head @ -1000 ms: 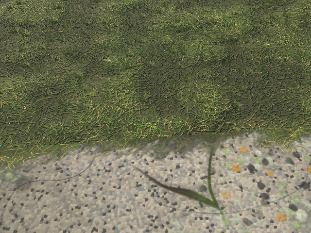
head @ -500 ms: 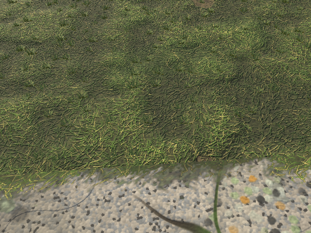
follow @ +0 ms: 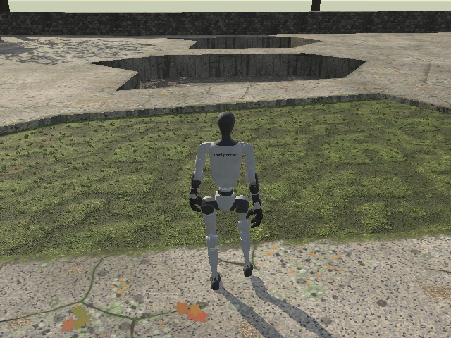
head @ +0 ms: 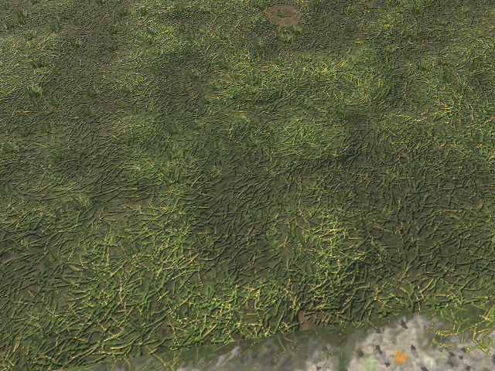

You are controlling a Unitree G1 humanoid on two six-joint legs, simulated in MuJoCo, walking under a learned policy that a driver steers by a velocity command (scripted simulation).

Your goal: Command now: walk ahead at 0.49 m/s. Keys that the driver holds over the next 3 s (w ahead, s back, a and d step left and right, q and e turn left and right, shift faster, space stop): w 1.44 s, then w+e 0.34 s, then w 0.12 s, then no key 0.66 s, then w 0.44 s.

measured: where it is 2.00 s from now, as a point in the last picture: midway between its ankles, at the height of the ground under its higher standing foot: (227, 201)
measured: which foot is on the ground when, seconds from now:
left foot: down 0.00-0.32, up 0.34-0.96, down 0.98-1.00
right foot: up 0.00-0.28, down 0.30-0.98, up 1.00-1.00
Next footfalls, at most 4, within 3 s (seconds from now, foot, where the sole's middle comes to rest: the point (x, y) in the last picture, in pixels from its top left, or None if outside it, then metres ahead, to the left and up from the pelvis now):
0.30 right None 0.34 -0.16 -0.78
0.98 left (201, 303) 0.77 0.14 -0.89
1.50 right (257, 219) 1.09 -0.06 -0.89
1.98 left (202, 170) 1.35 0.14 -0.89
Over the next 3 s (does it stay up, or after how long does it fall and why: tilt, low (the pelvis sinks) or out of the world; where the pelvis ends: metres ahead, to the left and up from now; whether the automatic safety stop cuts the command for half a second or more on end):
stays up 1.40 -0.02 -0.11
